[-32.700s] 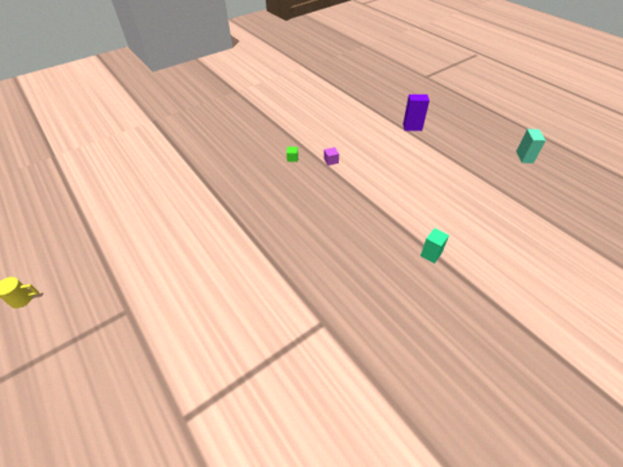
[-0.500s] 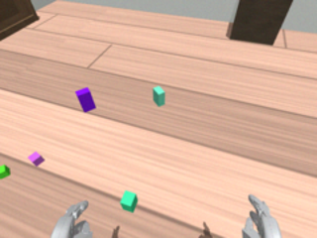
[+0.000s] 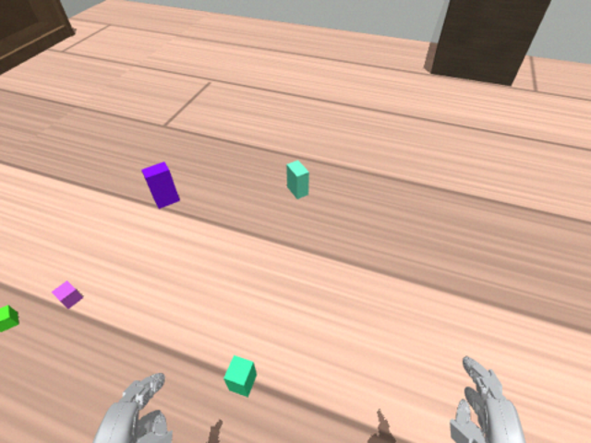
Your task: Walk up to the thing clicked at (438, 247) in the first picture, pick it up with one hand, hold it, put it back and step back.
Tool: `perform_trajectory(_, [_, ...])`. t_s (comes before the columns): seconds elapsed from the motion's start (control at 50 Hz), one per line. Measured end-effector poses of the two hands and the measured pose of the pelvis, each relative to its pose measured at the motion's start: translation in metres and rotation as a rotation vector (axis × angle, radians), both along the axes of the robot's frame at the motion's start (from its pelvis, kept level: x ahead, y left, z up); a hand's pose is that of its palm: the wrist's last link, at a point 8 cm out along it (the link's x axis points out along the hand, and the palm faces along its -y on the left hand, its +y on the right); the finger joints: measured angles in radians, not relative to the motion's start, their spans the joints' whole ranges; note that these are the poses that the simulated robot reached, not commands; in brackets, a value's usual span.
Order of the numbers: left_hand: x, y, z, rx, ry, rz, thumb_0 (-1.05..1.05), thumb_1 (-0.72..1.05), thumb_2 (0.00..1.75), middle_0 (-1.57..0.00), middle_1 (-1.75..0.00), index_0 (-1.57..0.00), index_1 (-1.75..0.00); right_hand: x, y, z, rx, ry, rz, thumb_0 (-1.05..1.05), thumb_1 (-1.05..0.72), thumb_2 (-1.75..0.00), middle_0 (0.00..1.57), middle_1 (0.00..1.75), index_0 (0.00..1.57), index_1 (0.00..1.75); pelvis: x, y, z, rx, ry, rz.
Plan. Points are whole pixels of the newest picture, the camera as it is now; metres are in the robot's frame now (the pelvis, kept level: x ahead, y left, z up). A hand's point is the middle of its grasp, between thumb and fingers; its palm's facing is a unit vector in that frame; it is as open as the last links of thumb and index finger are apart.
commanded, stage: home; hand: left
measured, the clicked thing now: (241, 376) +0.44 +0.19 -0.66
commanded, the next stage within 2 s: stand in 0.42 s
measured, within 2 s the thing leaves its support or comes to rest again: neither
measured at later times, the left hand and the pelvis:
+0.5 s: hand (164, 432) +0.17 +0.19 -0.05, palm faces +0.04 -0.98 -0.20, open 7.4 cm; pelvis +0.01 +0.01 +0.00, yaw +0 degrees
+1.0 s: hand out of the picture +0.16 +0.22 -0.09, palm faces +0.02 -0.95 -0.32, open 7.4 cm; pelvis +0.00 +0.01 +0.02, yaw +0 degrees
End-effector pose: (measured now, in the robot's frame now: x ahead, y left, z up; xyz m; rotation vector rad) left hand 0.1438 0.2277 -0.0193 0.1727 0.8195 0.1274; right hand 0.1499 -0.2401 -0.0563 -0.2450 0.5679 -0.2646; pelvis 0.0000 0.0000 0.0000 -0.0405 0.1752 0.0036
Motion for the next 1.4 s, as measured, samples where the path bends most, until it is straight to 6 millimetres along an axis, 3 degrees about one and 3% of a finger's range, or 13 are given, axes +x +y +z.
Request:
perform_trajectory(0.84, [0.01,0.009,-0.001,0.002,0.004,-0.005,0.01,0.9,0.9,-0.21,-0.3,-0.2,-0.3,0.008,0.006,-0.001,-0.003,0.028,-0.006,0.02,-0.9,-0.9,0.21,0.3,0.21,0.3,0.01,0.008,-0.001,-0.007,0.016,-0.003])
perform_trajectory(0.94, [0.013,0.026,-0.025,0.1,-0.011,-0.032,0.01,0.9,0.9,-0.21,-0.3,-0.2,-0.3,-0.003,0.0,-0.019,-0.056,0.294,0.153,0.01,-0.9,-0.9,0.21,0.3,0.21,0.3,0.001,0.008,0.011,0.026,-0.087,-0.003])
perform_trajectory(1.02, [-0.003,0.042,-0.036,0.123,0.065,-0.005,0.01,0.9,0.9,-0.21,-0.3,-0.2,-0.3,-0.019,-0.011,-0.02,-0.022,0.396,0.129,0.02,-0.9,-0.9,0.21,0.3,0.21,0.3,-0.002,0.008,0.021,0.042,-0.129,-0.007])
perform_trajectory(1.14, [-0.043,0.058,-0.047,0.136,0.208,0.059,0.01,0.9,0.9,-0.21,-0.3,-0.2,-0.3,-0.044,-0.025,-0.018,-0.004,0.483,0.064,0.01,-0.9,-0.9,0.21,0.3,0.21,0.3,-0.001,0.008,0.032,0.04,-0.165,-0.002])
perform_trajectory(1.28, [-0.086,0.057,-0.05,0.116,0.341,0.116,0.01,0.9,0.9,-0.21,-0.3,-0.2,-0.3,-0.062,-0.027,-0.018,0.022,0.566,0.03,0.01,-0.9,-0.9,0.2,0.3,0.21,0.3,0.002,0.006,0.045,0.04,-0.198,0.012])
perform_trajectory(1.4, [-0.106,0.051,-0.051,0.093,0.407,0.143,0.01,0.9,0.9,-0.21,-0.3,-0.2,-0.3,-0.072,-0.026,-0.015,0.04,0.609,0.016,0.01,-0.9,-0.9,0.2,0.3,0.21,0.3,0.002,0.004,0.054,0.041,-0.223,0.021])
